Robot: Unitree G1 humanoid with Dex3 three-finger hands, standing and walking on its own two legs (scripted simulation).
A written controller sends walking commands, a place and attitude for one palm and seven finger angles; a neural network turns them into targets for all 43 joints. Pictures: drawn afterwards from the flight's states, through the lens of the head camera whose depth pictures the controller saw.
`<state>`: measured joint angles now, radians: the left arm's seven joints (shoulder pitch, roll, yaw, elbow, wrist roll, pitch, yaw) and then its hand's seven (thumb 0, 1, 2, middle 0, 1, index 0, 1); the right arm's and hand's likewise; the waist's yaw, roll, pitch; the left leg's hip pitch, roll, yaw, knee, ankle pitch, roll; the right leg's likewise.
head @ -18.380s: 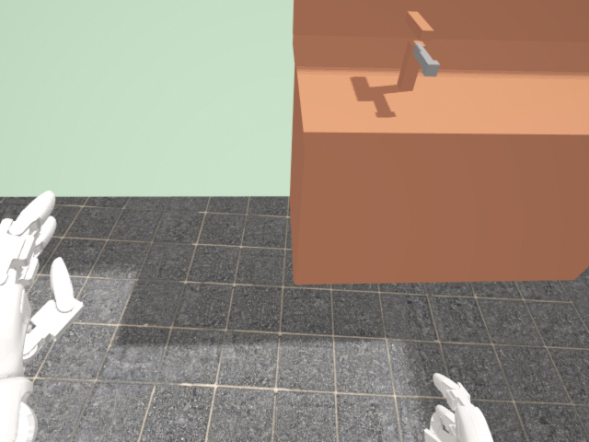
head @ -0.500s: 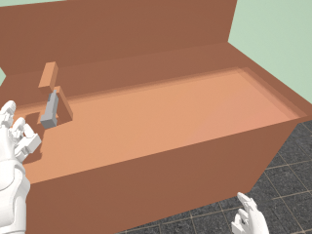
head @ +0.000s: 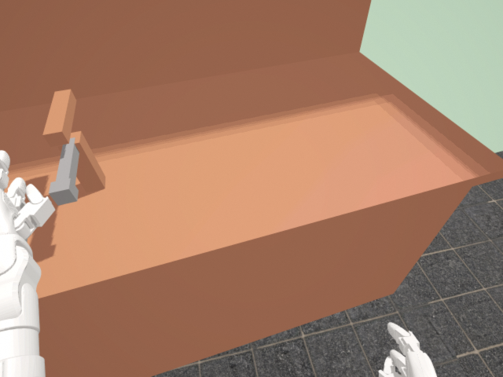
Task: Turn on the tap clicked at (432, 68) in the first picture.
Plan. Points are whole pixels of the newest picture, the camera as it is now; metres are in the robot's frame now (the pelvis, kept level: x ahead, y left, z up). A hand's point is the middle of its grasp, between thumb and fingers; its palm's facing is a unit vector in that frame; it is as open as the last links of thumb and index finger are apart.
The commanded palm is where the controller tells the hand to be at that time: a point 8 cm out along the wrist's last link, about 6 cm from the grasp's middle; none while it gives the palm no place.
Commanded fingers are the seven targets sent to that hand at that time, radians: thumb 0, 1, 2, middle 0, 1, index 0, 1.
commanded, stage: reach beside the lever's end, fingers flat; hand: left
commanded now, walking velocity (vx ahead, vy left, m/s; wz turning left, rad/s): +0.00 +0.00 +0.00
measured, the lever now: (64, 191) +0.33 +0.32 +0.14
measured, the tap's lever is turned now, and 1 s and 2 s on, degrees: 0 6 26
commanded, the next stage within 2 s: push the lever round in 0.32 s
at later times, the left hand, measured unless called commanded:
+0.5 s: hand (47, 207) +0.31 +0.34 +0.14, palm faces +0.56 -0.82 -0.08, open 7.8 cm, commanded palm +0.26 +0.36 +0.14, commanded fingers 0.00 0.90 0.90 -0.15 -0.15 -0.15 -0.15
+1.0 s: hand (67, 204) +0.31 +0.31 +0.14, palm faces +0.58 -0.81 -0.07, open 7.7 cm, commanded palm +0.27 +0.34 +0.14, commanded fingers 0.00 0.90 0.90 -0.15 -0.15 -0.15 -0.15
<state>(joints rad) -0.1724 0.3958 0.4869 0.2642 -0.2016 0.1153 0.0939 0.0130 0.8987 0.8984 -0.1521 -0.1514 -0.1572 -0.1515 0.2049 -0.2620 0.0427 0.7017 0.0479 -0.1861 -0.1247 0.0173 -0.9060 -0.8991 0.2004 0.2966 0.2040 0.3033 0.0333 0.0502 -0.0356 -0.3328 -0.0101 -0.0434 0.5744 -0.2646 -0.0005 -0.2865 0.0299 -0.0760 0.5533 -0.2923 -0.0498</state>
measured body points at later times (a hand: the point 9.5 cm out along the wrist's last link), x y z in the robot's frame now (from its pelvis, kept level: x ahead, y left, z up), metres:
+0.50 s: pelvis +0.01 +0.01 +0.00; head +0.01 -0.01 +0.45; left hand +0.27 +0.38 +0.14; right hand +0.18 -0.23 -0.09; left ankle +0.02 +0.12 -0.73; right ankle +0.00 -0.09 -0.73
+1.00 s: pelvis +0.01 +0.00 +0.00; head +0.01 -0.02 +0.45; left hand +0.28 +0.35 +0.14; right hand +0.19 -0.23 -0.09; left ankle +0.02 +0.12 -0.73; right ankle +0.00 -0.09 -0.73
